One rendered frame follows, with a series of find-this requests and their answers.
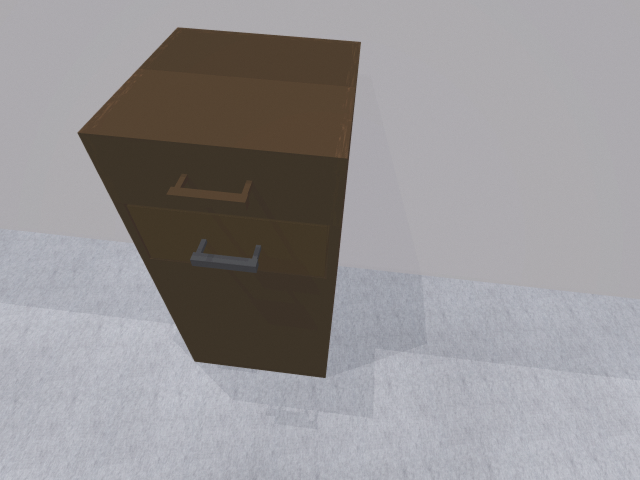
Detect drawer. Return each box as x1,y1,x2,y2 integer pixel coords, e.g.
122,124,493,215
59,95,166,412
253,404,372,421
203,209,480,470
127,204,330,277

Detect cabinet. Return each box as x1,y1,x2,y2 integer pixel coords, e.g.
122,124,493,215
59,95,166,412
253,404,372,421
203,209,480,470
78,27,361,378

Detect handle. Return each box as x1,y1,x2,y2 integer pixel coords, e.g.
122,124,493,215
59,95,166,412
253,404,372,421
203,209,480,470
166,187,249,211
190,239,261,273

